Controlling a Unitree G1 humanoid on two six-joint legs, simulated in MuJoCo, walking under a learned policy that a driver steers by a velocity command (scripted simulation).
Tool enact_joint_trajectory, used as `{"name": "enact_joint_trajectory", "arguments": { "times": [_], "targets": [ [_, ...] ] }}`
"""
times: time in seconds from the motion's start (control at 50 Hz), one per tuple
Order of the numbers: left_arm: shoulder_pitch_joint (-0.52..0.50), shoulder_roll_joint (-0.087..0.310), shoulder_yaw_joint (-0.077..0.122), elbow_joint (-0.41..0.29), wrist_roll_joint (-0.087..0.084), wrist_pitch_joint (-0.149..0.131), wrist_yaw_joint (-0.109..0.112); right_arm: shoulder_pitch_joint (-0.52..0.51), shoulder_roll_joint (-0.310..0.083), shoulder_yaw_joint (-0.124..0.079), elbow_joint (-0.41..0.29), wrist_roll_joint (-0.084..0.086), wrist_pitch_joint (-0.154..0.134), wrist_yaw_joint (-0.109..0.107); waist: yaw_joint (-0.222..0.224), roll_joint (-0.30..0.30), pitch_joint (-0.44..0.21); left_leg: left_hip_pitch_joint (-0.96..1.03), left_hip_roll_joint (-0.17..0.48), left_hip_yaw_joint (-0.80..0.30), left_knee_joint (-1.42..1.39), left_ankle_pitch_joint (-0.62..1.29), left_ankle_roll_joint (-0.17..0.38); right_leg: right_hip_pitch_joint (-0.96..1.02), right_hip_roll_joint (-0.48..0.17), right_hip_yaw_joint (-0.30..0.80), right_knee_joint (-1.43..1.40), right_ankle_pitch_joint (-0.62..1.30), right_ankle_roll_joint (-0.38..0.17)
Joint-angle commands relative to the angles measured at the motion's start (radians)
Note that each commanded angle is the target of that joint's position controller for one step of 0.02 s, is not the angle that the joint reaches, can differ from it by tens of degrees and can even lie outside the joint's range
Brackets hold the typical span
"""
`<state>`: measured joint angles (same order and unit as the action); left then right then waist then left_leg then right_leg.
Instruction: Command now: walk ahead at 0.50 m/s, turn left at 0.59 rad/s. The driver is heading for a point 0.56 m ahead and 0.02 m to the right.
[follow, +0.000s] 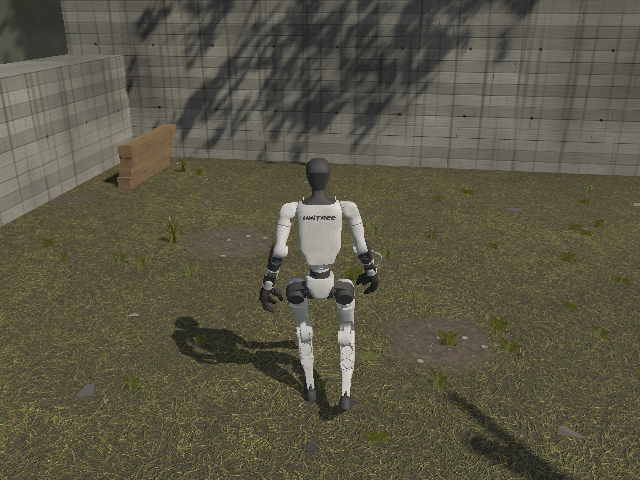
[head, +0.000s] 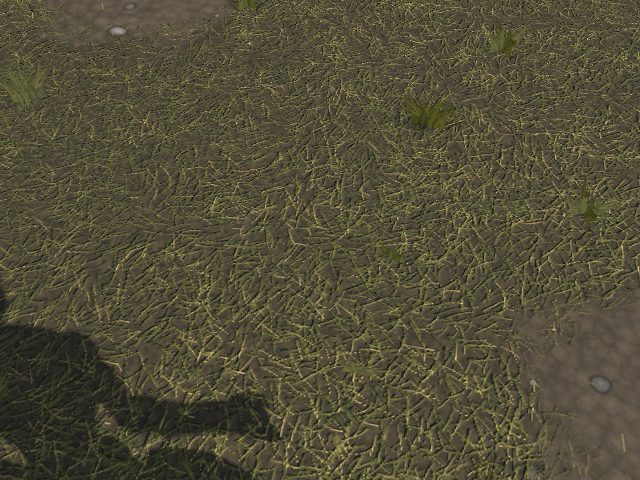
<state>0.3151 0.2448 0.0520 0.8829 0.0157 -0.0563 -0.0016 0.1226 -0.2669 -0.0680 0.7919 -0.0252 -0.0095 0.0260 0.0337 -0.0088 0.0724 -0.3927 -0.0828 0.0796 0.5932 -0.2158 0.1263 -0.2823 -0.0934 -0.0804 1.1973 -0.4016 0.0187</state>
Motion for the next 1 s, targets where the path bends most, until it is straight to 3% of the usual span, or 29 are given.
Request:
{"name": "enact_joint_trajectory", "arguments": {
  "times": [0.02,0.06,0.12,0.24,0.34,0.4,0.42,0.44,0.46,0.48,0.5,0.52,0.54,0.56,0.6,0.64,0.7,0.76,0.84,0.88,0.9,0.92,0.94,0.96,0.98,1.0],
  "targets": [
    [-0.044,0.109,0.018,-0.113,0.013,-0.025,-0.002,0.143,-0.139,-0.041,0.001,0.022,-0.011,-0.027,-0.037,0.006,-0.075,0.336,0.286,-0.417,-0.333,0.286,0.169,-0.361,-0.044,0.105,0.013,0.071,-0.007],
    [-0.005,0.102,0.017,-0.102,0.035,0.01,-0.006,0.123,-0.118,-0.03,-0.009,0.026,-0.03,-0.024,-0.004,0.02,-0.097,0.267,0.24,-0.362,-0.35,0.364,0.163,-0.279,-0.041,0.102,-0.041,0.08,0.011],
    [-0.068,0.085,0.013,-0.129,0.033,0.033,-0.013,0.178,-0.15,-0.037,0.004,0.026,-0.047,-0.018,-0.013,0.027,-0.074,0.233,0.207,-0.344,-0.386,0.33,0.16,-0.316,-0.03,0.084,-0.144,0.156,0.033],
    [-0.264,0.075,0.002,-0.184,0.025,0.027,-0.024,0.307,-0.127,-0.025,0.046,0.025,-0.057,-0.021,-0.092,0.06,-0.03,0.355,0.201,-0.321,-0.405,0.386,0.098,-0.407,-0.014,0.071,-0.418,0.382,0.022],
    [-0.389,0.076,-0.008,-0.231,0.015,0.012,-0.034,0.377,-0.133,-0.016,0.079,0.011,-0.059,-0.036,-0.133,0.067,-0.001,0.468,0.234,-0.322,-0.367,0.493,0.084,-0.396,0.033,0.044,-0.566,0.394,-0.022],
    [-0.318,0.097,-0.001,-0.22,0.012,0.002,-0.03,0.339,-0.155,-0.016,0.084,0.005,-0.062,-0.046,-0.076,0.084,-0.003,0.471,0.254,-0.307,-0.304,0.676,0.051,-0.241,0.075,0.038,-0.65,0.304,-0.073],
    [-0.236,0.114,0.008,-0.194,0.01,-0.001,-0.022,0.323,-0.166,-0.018,0.086,0.003,-0.064,-0.046,-0.041,0.091,-0.042,0.465,0.245,-0.294,-0.225,0.825,0.036,-0.125,0.112,0.024,-0.663,0.257,-0.091],
    [-0.098,0.132,0.019,-0.15,0.009,-0.008,-0.01,0.31,-0.172,-0.018,0.09,0.002,-0.065,-0.042,0.023,0.067,-0.113,0.45,0.21,-0.261,-0.063,0.894,0.02,0.038,0.139,0.01,-0.716,0.262,-0.114],
    [0.06,0.169,0.032,-0.113,0.023,-0.018,0.005,0.303,-0.154,-0.011,0.081,0.007,-0.069,-0.038,0.094,0.029,-0.212,0.314,0.17,-0.233,0.159,0.723,0.005,0.279,0.041,0.105,-0.735,0.251,-0.152],
    [0.173,0.288,0.061,-0.108,0.048,-0.02,0.013,0.403,-0.059,0.009,0.053,0.044,-0.073,-0.031,0.075,-0.175,-0.371,0.019,0.024,-0.155,0.541,0.241,-0.045,0.576,-0.248,0.542,-0.763,0.137,-0.272],
    [0.139,0.254,0.057,-0.088,0.021,-0.005,-0.001,0.413,-0.1,0.002,0.067,0.026,-0.071,-0.033,0.049,-0.206,-0.368,-0.145,-0.056,-0.181,0.692,-0.29,-0.041,0.555,-0.328,0.831,-0.911,0.14,-0.324],
    [0.032,0.188,0.042,-0.104,0.001,0.0,-0.007,0.34,-0.12,-0.004,0.062,0.005,-0.065,-0.034,0.008,-0.083,-0.187,-0.202,0.02,-0.212,0.729,-0.215,-0.035,0.396,-0.289,0.695,-0.924,0.054,-0.308],
    [-0.039,0.124,0.026,-0.112,-0.001,-0.003,-0.011,0.276,-0.109,0.003,0.051,0.0,-0.067,-0.025,-0.004,-0.012,-0.101,-0.195,0.062,-0.201,0.676,-0.146,-0.036,0.27,-0.244,0.562,-0.953,0.079,-0.285],
    [-0.067,0.093,0.015,-0.105,0.003,-0.009,-0.009,0.249,-0.089,0.006,0.046,0.002,-0.062,-0.02,-0.026,-0.017,-0.041,-0.17,0.089,-0.182,0.62,-0.122,-0.041,0.184,-0.196,0.45,-0.975,0.246,-0.257],
    [-0.054,0.075,0.003,-0.073,-0.002,-0.027,-0.006,0.283,-0.065,0.012,0.061,-0.014,-0.038,-0.016,-0.062,-0.055,-0.041,-0.074,0.102,-0.154,0.562,-0.122,-0.071,0.101,-0.149,0.295,-0.972,0.655,-0.234],
    [-0.02,0.092,0.004,-0.043,-0.007,-0.046,-0.012,0.294,-0.048,0.016,0.068,-0.013,-0.028,-0.015,-0.078,-0.057,-0.074,-0.056,0.089,-0.129,0.519,-0.102,-0.095,0.106,-0.132,0.205,-0.951,0.96,-0.244],
    [-0.025,0.103,0.0,-0.019,-0.007,-0.041,-0.01,0.22,-0.027,0.028,0.053,-0.007,-0.023,-0.014,-0.079,-0.081,-0.08,-0.069,0.101,-0.083,0.339,-0.014,-0.119,0.118,-0.084,0.106,-0.948,1.046,-0.224],
    [0.003,0.099,-0.006,0.008,-0.007,-0.027,-0.006,0.126,-0.005,0.045,0.044,0.002,-0.02,-0.016,-0.042,-0.104,-0.097,-0.003,0.097,-0.041,0.158,0.096,-0.124,0.129,-0.056,0.061,-0.931,1.037,-0.197],
    [0.035,0.102,-0.008,0.044,-0.007,-0.01,0.002,0.089,-0.021,0.045,0.057,0.003,-0.022,-0.035,-0.022,-0.092,-0.096,0.052,0.089,-0.047,0.032,0.102,-0.106,0.179,-0.092,0.103,-0.869,0.944,-0.188],
    [0.013,0.096,-0.01,0.054,-0.012,-0.001,0.01,0.117,-0.02,0.044,0.079,-0.001,-0.031,-0.043,-0.044,-0.075,-0.077,0.126,0.087,-0.051,-0.1,0.13,-0.082,0.174,-0.094,0.126,-0.808,0.839,-0.167],
    [0.023,0.089,-0.012,0.062,-0.012,0.0,0.013,0.15,-0.031,0.042,0.097,-0.007,-0.043,-0.048,-0.059,-0.03,-0.081,0.215,0.109,-0.085,-0.213,0.262,-0.071,0.153,-0.07,0.129,-0.757,0.733,-0.133],
    [0.059,0.073,-0.018,0.057,-0.005,-0.003,0.017,0.204,-0.092,0.029,0.113,-0.014,-0.056,-0.055,-0.052,0.051,-0.139,0.352,0.233,-0.195,-0.192,0.602,-0.053,0.098,-0.027,0.111,-0.678,0.531,-0.098],
    [0.203,-0.007,-0.037,0.086,-0.018,0.007,0.018,0.205,-0.119,0.027,0.119,-0.002,-0.049,-0.057,0.009,0.191,-0.225,0.452,0.398,-0.334,-0.145,0.888,0.068,0.048,0.054,0.069,-0.599,0.061,-0.074],
    [0.193,0.023,-0.032,0.119,-0.022,0.033,0.029,0.2,-0.068,0.036,0.121,0.021,-0.036,-0.054,-0.035,0.178,-0.244,0.399,0.427,-0.395,-0.184,0.755,0.148,0.051,0.1,0.061,-0.551,-0.134,-0.069],
    [0.123,0.051,-0.022,0.108,-0.015,0.048,0.033,0.17,-0.046,0.045,0.119,0.018,-0.031,-0.053,-0.037,0.152,-0.172,0.33,0.403,-0.405,-0.238,0.601,0.151,0.021,0.107,0.079,-0.525,-0.179,-0.064],
    [0.068,0.045,-0.021,0.101,-0.009,0.058,0.032,0.13,-0.037,0.051,0.119,0.009,-0.026,-0.056,-0.033,0.142,-0.142,0.285,0.376,-0.388,-0.277,0.47,0.131,0.015,0.107,0.09,-0.522,-0.174,-0.06]
  ]
}}
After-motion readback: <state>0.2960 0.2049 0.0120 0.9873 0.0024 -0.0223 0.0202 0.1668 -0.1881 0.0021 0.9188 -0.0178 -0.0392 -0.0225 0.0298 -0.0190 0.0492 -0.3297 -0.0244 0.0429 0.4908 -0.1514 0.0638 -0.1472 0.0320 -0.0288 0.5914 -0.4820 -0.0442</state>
